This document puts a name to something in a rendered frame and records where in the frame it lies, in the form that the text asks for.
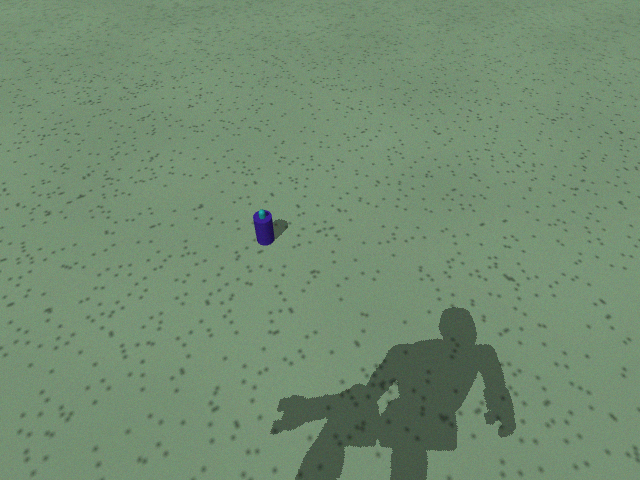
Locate bottle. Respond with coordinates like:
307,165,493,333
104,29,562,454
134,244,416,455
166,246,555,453
253,209,275,246

